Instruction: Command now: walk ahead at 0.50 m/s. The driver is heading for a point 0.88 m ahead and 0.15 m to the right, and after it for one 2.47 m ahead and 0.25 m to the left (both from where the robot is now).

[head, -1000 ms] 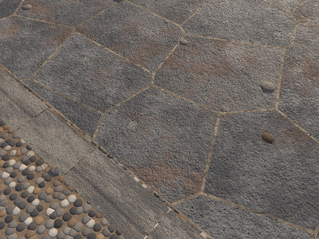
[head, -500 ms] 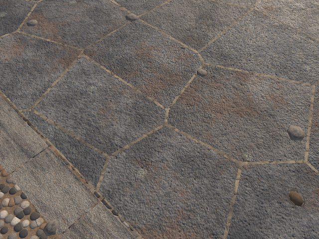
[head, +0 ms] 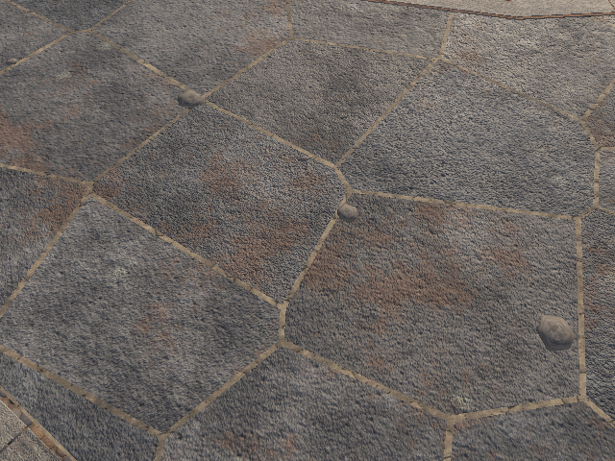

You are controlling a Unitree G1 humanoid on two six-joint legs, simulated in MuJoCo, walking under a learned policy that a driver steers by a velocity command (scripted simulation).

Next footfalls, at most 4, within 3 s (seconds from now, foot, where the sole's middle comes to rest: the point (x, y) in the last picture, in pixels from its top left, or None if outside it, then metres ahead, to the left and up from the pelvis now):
0.04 right None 0.19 -0.09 -0.77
0.60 left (267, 439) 0.50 0.09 -0.77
1.16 right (365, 335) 0.73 -0.15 -0.77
1.68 left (334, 262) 0.95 -0.10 -0.77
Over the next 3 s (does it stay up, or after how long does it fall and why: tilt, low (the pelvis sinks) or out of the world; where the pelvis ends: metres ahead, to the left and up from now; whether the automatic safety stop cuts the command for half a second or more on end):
stays up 0.81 -0.15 0.01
